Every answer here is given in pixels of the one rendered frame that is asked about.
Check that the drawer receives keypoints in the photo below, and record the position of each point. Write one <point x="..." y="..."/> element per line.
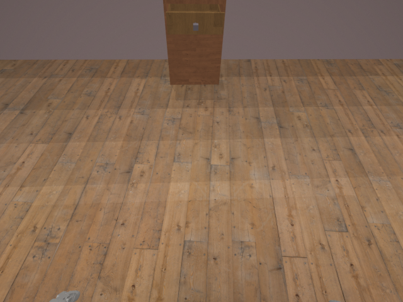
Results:
<point x="181" y="17"/>

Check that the cabinet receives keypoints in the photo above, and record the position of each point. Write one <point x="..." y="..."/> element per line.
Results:
<point x="194" y="59"/>

